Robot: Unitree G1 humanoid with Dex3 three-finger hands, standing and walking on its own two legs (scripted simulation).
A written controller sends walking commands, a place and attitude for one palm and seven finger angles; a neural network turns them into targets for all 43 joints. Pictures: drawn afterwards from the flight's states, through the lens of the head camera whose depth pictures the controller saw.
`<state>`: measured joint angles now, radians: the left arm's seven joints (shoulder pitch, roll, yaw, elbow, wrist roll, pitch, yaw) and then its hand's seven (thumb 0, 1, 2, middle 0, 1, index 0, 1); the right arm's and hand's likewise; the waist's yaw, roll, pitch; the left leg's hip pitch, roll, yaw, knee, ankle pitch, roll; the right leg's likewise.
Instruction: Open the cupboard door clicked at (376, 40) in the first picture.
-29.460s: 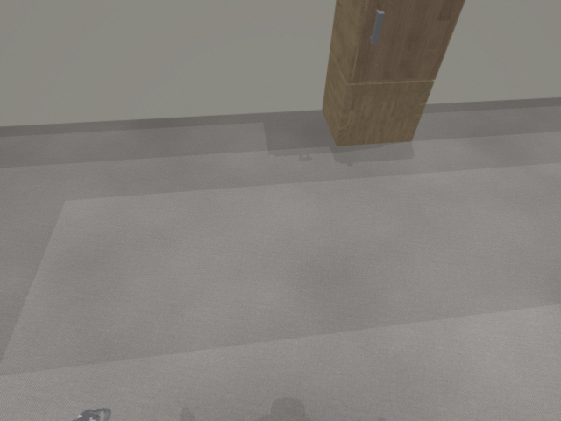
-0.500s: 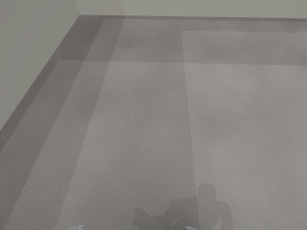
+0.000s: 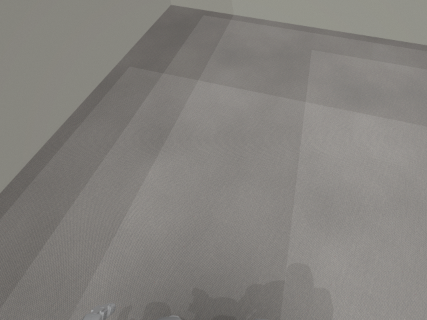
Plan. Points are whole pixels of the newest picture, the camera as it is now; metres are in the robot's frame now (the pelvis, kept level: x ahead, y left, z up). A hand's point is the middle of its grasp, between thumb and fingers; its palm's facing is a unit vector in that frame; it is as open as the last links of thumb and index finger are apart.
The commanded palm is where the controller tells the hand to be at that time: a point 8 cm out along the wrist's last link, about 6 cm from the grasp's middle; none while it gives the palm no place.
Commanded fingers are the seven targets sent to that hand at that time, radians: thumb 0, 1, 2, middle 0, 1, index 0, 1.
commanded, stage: turn to face it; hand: left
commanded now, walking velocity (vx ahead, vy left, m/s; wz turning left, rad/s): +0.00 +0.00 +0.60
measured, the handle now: out of the picture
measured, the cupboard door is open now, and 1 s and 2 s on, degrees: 39 39 39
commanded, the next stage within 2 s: none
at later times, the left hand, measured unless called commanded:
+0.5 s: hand out of the picture +0.00 +0.19 -0.18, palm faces +0.35 -0.90 -0.25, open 7.4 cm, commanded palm none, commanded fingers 0.00 0.90 0.90 -0.20 -0.30 -0.20 -0.30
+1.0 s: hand out of the picture +0.03 +0.13 -0.16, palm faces +0.59 -0.78 -0.22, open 7.4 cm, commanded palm none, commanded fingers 0.00 0.90 0.90 -0.20 -0.30 -0.20 -0.30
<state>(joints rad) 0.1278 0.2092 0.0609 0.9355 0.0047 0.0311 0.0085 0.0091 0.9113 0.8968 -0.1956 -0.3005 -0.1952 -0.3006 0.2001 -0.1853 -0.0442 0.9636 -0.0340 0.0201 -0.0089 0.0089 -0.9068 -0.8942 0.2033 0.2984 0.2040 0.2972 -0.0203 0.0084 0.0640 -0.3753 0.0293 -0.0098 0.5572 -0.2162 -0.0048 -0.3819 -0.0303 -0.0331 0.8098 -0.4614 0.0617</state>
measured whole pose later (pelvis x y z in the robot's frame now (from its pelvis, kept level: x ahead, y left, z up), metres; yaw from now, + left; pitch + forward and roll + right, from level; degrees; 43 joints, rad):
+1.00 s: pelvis +0.08 -0.07 +0.01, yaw +38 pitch +1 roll +2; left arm 0.20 0.21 0.03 0.86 0.02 0.01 0.01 0.01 0.90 0.90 -0.20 -0.30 -0.20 -0.30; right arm 0.15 -0.24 -0.07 0.91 -0.01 0.07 0.03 0.01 -0.90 -0.90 0.20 0.30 0.20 0.30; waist -0.01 -0.05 0.11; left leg -0.38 0.02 0.08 0.78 -0.44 -0.06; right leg -0.24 -0.13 -0.17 0.54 -0.30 0.02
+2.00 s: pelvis +0.13 -0.08 +0.01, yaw +73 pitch +1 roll -1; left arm 0.13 0.27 0.07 0.86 0.01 0.06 0.01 0.01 0.91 0.90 -0.20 -0.30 -0.19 -0.30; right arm 0.18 -0.21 -0.05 0.91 -0.03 0.04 0.00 0.01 -0.90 -0.89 0.20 0.30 0.20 0.30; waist -0.01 -0.01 0.10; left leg -0.29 -0.01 -0.10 0.52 -0.25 0.00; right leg -0.42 -0.05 -0.01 0.85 -0.43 0.08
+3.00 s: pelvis +0.19 -0.06 +0.01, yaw +109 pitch +0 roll +2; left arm 0.20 0.19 0.03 0.88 0.02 0.01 0.02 0.01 0.90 0.90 -0.20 -0.30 -0.20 -0.30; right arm 0.16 -0.24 -0.08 0.95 -0.02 0.08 0.02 0.01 -0.90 -0.89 0.20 0.30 0.20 0.30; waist -0.01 0.01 0.10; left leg -0.46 -0.01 -0.01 1.06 -0.46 -0.05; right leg -0.21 -0.07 -0.10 0.51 -0.30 -0.01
